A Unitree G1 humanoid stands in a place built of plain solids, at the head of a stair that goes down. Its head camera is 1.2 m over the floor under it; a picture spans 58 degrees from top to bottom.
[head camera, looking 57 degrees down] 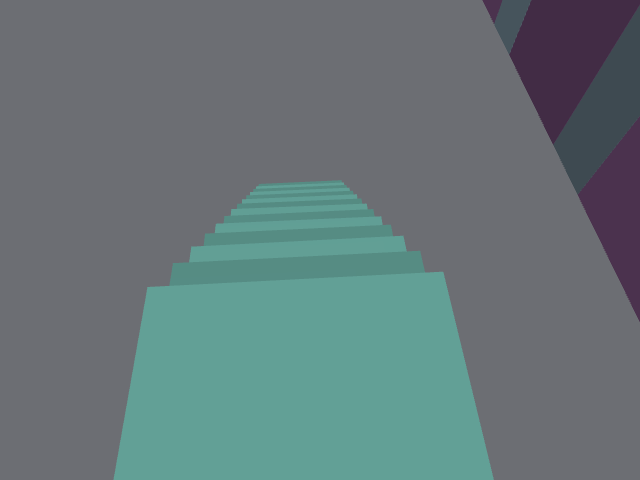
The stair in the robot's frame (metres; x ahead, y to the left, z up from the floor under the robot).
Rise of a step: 0.19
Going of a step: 0.20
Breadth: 0.92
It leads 3 degrees to the left of straight ahead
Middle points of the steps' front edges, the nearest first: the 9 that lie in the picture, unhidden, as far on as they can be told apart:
0.63 0.07 0.00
0.83 0.08 -0.19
1.02 0.09 -0.38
1.22 0.11 -0.57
1.41 0.12 -0.77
1.60 0.13 -0.96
1.80 0.14 -1.15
1.99 0.15 -1.34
2.19 0.16 -1.53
